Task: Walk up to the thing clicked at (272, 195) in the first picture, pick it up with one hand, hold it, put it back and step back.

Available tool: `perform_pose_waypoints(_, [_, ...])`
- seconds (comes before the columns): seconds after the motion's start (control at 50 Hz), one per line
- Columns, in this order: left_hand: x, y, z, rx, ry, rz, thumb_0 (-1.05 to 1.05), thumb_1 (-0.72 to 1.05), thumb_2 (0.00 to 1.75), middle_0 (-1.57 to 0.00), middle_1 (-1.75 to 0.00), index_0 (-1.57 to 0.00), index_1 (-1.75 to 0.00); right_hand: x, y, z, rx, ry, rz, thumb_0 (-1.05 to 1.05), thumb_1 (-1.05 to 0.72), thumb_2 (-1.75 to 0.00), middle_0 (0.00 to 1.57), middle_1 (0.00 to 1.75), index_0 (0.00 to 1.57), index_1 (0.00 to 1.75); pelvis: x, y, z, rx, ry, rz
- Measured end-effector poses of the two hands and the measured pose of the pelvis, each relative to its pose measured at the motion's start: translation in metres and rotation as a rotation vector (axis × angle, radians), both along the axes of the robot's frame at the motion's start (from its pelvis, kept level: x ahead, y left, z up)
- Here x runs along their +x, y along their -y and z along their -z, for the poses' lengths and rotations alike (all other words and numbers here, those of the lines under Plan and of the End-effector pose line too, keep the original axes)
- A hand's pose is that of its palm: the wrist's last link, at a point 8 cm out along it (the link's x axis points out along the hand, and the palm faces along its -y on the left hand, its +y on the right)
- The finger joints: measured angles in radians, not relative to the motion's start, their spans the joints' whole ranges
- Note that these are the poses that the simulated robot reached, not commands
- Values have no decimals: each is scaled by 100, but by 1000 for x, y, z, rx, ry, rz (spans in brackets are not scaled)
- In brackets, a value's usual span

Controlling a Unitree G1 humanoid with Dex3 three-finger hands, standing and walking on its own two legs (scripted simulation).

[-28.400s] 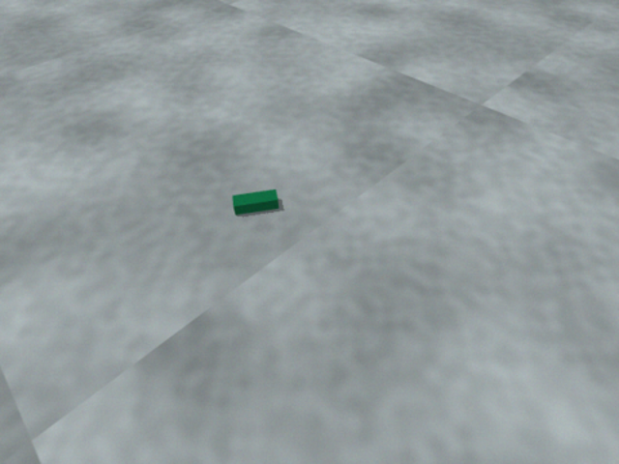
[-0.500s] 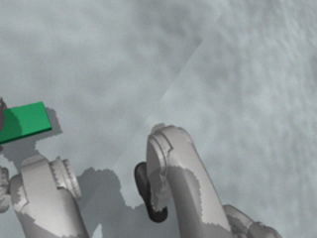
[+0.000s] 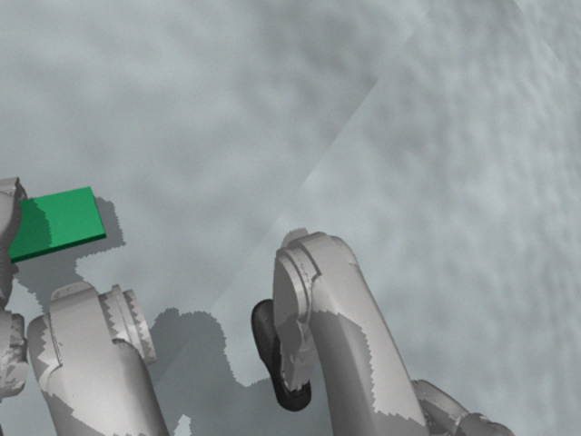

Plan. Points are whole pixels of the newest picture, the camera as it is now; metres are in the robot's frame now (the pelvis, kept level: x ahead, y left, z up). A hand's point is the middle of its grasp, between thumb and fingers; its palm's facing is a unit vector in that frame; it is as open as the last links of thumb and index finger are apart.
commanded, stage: settle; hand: left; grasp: from above
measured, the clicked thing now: (20, 232) +0.40 +0.27 -0.28
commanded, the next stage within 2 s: lift in 0.52 s
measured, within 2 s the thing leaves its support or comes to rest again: leaves its support in 0.04 s
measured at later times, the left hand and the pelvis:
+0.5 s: hand out of the picture +0.37 +0.29 -0.16, palm faces -0.48 -0.12 -0.87, open 10.6 cm; pelvis +0.00 -0.01 +0.02, yaw +6 degrees
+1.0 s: hand out of the picture +0.35 +0.30 -0.09, palm faces -0.47 -0.11 -0.87, open 10.4 cm; pelvis -0.01 -0.01 +0.06, yaw +8 degrees
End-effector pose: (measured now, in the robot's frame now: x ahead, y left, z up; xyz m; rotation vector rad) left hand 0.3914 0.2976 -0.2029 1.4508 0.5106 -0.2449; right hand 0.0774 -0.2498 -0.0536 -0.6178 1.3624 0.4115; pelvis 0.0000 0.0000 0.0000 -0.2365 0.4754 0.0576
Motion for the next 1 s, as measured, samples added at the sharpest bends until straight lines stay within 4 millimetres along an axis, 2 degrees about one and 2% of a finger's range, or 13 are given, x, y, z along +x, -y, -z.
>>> perform_pose_waypoints(0.1, [0,1,-15,0,61,-10,0,-14,75,-51,-93,-49,-89,4,3,6,14,14,60,0,-93,-91,20,30,19,30,4,0,0,9,-28,-1])
perform_pose_waypoints(0.2, [-1,-4,-41,29,91,-49,-1,-12,72,-52,-89,-50,-85,15,7,17,29,63,145,0,-93,-91,20,30,20,30,5,0,0,30,-56,-5])
perform_pose_waypoints(0.34, [-6,-5,-77,61,23,-79,-1,-7,66,-55,-81,-53,-77,34,12,31,44,123,228,0,-93,-91,20,30,19,30,2,4,-8,69,-83,-21])
perform_pose_waypoints(0.46, [-9,0,-97,30,-24,-65,-1,-7,63,-58,-76,-56,-72,37,17,33,19,139,256,0,-93,-91,20,30,19,30,-2,8,-15,94,-78,-36])
perform_pose_waypoints(0.6, [-10,4,-107,18,-20,-14,-2,-7,63,-61,-73,-58,-70,28,26,28,-50,133,280,0,-92,-91,20,30,19,30,-6,12,-20,108,-76,-46])
perform_pose_waypoints(0.78, [-12,-2,-126,37,22,-17,-1,-6,59,-64,-67,-60,-66,16,31,18,-113,124,332,0,-92,-90,20,30,20,30,-7,11,-28,110,-92,-55])
perform_pose_waypoints(1.0, [-32,-10,-173,24,-20,-33,-1,-4,54,-67,-61,-63,-62,22,20,-10,-94,158,385,0,-91,-90,21,30,20,30,-9,8,-63,106,-104,-70])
